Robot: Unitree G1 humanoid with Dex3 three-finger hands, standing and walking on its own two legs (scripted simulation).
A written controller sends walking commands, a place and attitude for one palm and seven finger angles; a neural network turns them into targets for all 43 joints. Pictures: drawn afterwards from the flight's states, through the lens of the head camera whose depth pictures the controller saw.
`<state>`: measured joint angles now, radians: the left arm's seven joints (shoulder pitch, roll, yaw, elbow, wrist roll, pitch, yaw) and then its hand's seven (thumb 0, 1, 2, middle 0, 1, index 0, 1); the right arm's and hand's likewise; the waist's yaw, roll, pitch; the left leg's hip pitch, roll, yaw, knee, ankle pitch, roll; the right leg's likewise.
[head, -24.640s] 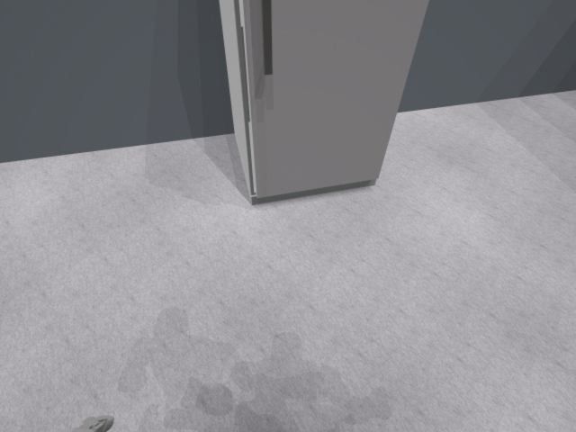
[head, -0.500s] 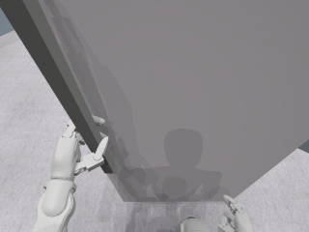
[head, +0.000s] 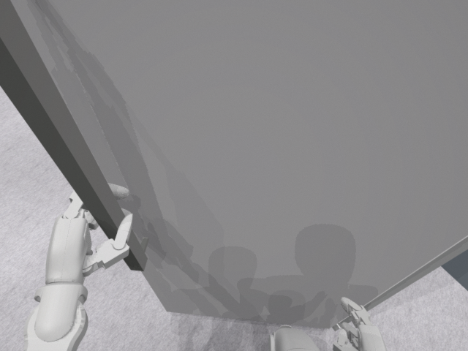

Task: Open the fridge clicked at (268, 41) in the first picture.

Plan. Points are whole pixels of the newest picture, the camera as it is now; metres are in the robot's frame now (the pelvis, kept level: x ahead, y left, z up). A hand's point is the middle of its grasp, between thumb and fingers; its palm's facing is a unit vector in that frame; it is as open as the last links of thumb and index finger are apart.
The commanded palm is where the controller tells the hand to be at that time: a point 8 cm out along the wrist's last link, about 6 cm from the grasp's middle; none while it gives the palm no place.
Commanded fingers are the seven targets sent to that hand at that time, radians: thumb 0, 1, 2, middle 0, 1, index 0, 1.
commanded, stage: walk backward, drawing the door open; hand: left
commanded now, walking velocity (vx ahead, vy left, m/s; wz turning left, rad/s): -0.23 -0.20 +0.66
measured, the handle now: (102, 180) +0.30 +0.20 +0.17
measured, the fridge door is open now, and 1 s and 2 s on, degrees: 53 82 76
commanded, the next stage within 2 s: stop walking and hold the door back in 0.54 s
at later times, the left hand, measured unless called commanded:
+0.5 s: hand out of the picture +0.07 +0.13 +0.10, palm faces +0.54 -0.78 -0.31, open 6.7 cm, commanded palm +0.01 +0.16 +0.11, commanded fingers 0.00 0.90 0.90 -0.45 -1.40 -0.45 -1.40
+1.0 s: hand out of the picture +0.00 +0.09 +0.10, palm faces +0.73 -0.61 -0.29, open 6.1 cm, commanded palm -0.02 +0.14 +0.09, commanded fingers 0.00 0.90 0.90 -0.45 -1.40 -0.45 -1.40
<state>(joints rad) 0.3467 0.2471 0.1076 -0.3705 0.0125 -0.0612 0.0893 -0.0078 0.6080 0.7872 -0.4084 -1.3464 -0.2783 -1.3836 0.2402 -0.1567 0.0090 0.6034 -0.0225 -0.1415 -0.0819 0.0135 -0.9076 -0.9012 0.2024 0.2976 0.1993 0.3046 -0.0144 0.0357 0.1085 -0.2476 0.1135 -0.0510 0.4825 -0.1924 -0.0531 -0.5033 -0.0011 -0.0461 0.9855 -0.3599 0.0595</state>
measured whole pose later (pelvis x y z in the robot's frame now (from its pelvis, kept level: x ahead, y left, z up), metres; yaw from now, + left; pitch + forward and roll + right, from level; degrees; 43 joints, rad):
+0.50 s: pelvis -0.08 -0.15 -0.02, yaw +18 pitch -2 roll +0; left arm 0.42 0.34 0.24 -0.41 -0.04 -0.11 0.12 -0.05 0.57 0.77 -0.43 -1.37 -0.30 -1.36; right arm 0.20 -0.20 -0.02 0.57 -0.02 -0.12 -0.12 0.01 -0.91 -0.90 0.20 0.30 0.20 0.30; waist -0.01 -0.07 0.08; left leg -0.25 0.00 0.09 0.60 -0.29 0.03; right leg -0.42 -0.07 -0.18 0.78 -0.39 0.00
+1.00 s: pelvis -0.16 -0.27 -0.01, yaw +34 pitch -3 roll +3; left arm -0.21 0.31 0.15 0.41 -0.02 -0.19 0.09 -0.09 0.56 0.75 -0.45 -1.39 -0.44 -1.40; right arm 0.16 -0.29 -0.02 0.74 0.01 -0.06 -0.11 0.01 -0.91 -0.90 0.21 0.30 0.20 0.30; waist 0.03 0.01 0.04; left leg -0.43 -0.01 0.02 0.92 -0.37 -0.01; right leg -0.30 -0.14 -0.01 0.54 -0.19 0.06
